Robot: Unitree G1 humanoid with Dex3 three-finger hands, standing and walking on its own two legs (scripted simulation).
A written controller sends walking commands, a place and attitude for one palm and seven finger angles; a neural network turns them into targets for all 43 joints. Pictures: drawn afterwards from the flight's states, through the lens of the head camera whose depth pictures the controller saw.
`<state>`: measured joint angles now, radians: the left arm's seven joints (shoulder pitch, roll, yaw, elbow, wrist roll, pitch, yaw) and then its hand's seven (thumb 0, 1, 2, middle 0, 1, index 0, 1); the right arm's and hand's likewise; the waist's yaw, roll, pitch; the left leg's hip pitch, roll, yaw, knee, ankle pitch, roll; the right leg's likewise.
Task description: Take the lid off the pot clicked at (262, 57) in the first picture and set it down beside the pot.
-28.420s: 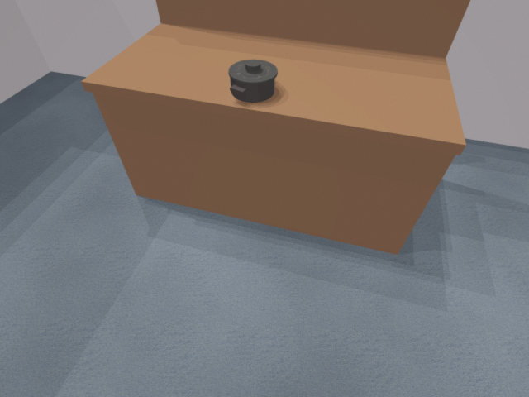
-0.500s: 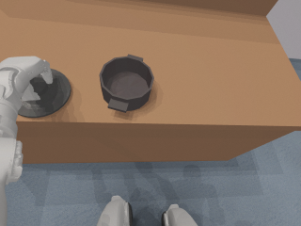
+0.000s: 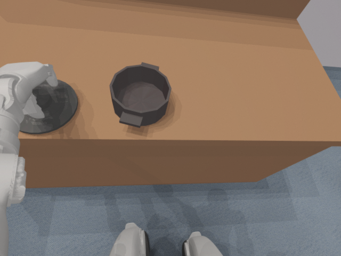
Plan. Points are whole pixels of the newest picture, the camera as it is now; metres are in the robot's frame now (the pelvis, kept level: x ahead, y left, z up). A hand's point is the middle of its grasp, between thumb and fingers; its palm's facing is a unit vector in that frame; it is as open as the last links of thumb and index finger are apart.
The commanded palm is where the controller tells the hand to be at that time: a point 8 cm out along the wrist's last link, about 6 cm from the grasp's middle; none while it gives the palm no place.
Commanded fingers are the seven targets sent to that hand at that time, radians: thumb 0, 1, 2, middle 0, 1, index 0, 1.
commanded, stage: open the fingers wide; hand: left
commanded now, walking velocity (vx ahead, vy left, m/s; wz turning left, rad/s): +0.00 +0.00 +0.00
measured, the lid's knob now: (39, 99) +0.50 +0.31 -0.02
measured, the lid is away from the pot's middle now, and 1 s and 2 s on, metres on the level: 0.25 0.25 0.25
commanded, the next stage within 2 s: raise the empty hand in 0.12 s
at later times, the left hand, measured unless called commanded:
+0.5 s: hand (28, 92) +0.47 +0.31 +0.04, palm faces -0.43 -0.11 -0.89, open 11.0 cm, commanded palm +0.52 +0.28 +0.10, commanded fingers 0.00 0.01 0.60 -0.33 -0.89 -0.33 -0.89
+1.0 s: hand (16, 73) +0.48 +0.31 +0.09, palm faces -0.43 -0.12 -0.90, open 11.0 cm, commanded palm +0.52 +0.29 +0.16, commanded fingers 0.00 0.01 0.60 -0.33 -0.89 -0.33 -0.89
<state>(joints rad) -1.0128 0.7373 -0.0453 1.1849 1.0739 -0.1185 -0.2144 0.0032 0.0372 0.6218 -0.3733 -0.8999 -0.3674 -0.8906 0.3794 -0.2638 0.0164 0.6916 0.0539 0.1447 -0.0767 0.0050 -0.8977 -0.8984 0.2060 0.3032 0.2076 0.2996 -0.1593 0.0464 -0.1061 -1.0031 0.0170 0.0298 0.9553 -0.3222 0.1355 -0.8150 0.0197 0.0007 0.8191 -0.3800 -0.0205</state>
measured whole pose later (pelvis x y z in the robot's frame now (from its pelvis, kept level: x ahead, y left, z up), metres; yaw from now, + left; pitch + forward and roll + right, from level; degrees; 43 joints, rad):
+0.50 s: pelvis +0.00 +0.00 +0.01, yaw +1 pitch +19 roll -8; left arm -1.01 0.74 -0.06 1.16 1.06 -0.11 -0.22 0.00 0.02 0.60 -0.35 -0.90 -0.34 -0.89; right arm 0.37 -0.27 0.01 0.69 0.06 0.14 -0.08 0.01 -0.90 -0.90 0.21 0.30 0.21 0.30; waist -0.15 0.04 -0.10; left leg -0.95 0.01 0.03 0.92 -0.31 0.13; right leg -0.76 0.02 0.00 0.78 -0.37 -0.02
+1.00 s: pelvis +0.02 +0.00 +0.02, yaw +1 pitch +17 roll -6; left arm -1.01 0.75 -0.06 1.13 1.03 -0.12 -0.30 0.00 0.02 0.59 -0.35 -0.90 -0.34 -0.89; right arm 0.39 -0.27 0.00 0.70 0.07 0.13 -0.07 0.01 -0.90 -0.90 0.21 0.30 0.21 0.30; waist -0.13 0.04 -0.10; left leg -0.80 0.00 0.04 0.81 -0.30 0.13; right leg -0.62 0.01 0.02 0.67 -0.35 -0.02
